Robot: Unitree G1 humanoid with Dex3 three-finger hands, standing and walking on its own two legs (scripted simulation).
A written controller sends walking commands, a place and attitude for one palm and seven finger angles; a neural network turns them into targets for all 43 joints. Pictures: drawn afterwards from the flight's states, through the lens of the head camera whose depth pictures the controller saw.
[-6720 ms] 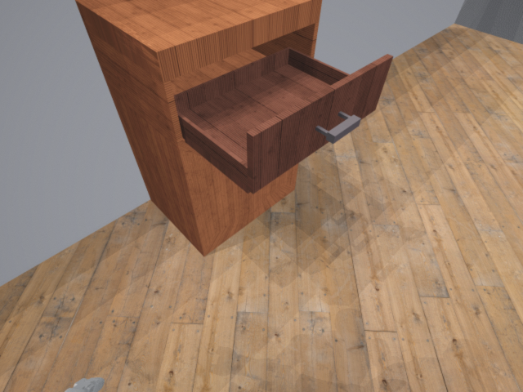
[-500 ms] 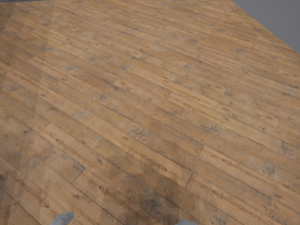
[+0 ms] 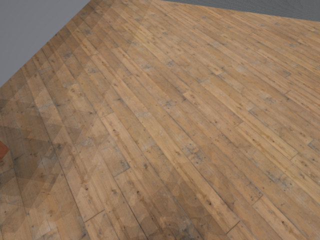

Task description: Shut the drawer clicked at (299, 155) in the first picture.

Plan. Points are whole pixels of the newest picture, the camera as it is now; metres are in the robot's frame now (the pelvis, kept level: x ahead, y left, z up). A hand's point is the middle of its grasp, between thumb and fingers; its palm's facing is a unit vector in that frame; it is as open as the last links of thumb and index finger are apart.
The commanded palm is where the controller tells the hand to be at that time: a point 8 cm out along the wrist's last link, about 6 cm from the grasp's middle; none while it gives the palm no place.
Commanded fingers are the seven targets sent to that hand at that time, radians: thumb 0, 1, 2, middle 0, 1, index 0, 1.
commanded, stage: walk to a spot facing it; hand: left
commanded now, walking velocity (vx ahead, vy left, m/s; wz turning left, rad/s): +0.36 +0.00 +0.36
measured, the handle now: out of the picture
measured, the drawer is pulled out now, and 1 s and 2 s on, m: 0.30 0.30 0.30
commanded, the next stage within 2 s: turn to face it in 1.08 s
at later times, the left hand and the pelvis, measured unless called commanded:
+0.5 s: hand (105, 184) +0.29 +0.19 -0.16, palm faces +0.13 -0.97 -0.19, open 7.3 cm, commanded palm none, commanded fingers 0.00 0.90 0.90 -0.20 -0.30 -0.20 -0.30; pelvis +0.20 +0.00 -0.01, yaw +10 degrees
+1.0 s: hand (85, 188) +0.28 +0.26 -0.18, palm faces +0.38 -0.92 -0.13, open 7.3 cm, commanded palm none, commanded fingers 0.00 0.90 0.90 -0.20 -0.30 -0.20 -0.30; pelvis +0.38 +0.11 +0.00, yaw +19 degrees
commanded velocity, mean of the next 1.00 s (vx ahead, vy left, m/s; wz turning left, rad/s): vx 0.36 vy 0.00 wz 0.24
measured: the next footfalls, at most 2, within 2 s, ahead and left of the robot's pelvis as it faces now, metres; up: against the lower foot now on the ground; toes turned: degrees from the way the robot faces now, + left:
right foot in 0.44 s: +0.34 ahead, -0.10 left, +0.00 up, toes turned +0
left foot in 0.88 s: +0.43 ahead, +0.20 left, +0.00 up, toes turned +27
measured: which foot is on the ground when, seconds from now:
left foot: down 0.00-0.46, up 0.48-0.86, down 0.88-1.00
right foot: down 0.00-0.00, up 0.02-0.42, down 0.44-0.88, up 0.90-1.00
